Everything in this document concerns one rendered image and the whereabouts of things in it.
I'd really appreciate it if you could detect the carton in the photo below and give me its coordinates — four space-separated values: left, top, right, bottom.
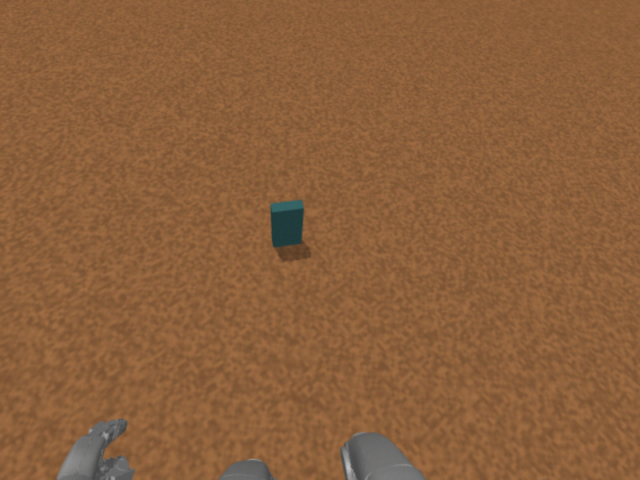
270 200 304 248

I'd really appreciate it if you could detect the left robot hand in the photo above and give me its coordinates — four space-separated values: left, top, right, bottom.
56 419 135 480

